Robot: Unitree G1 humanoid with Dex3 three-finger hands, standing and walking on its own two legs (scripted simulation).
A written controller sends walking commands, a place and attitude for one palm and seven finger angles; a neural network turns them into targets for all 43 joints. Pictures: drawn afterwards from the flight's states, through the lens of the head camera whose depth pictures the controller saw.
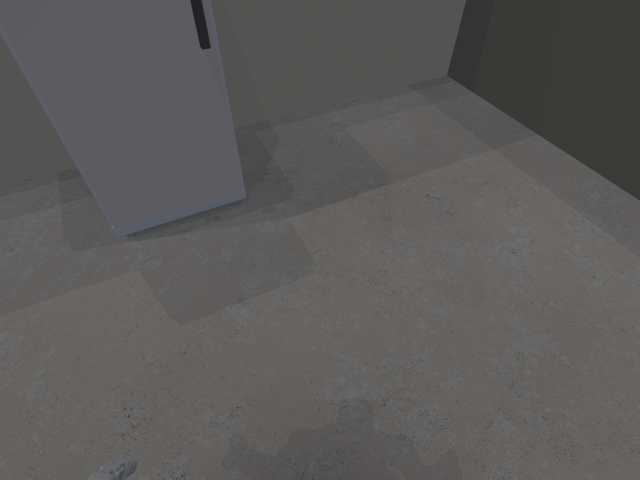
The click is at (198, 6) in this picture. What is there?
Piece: fridge door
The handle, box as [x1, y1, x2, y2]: [190, 0, 210, 49]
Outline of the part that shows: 190,0 200,46 202,49 208,48 210,46 201,0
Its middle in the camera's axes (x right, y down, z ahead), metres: -0.38 -0.71 +1.13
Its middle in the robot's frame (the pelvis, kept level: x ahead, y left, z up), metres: +1.32 +0.46 +0.11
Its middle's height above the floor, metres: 0.88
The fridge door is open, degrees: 0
